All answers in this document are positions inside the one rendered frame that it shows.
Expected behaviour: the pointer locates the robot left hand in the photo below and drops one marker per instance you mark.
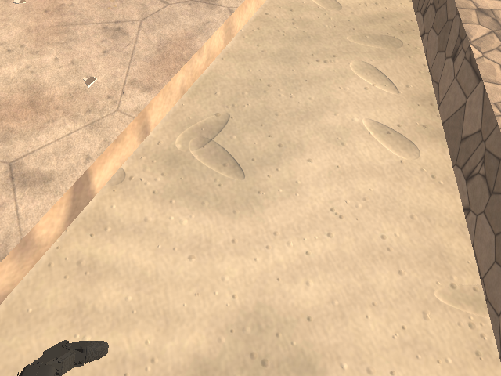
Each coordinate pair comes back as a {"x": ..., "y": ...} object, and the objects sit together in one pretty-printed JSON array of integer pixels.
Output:
[{"x": 64, "y": 356}]

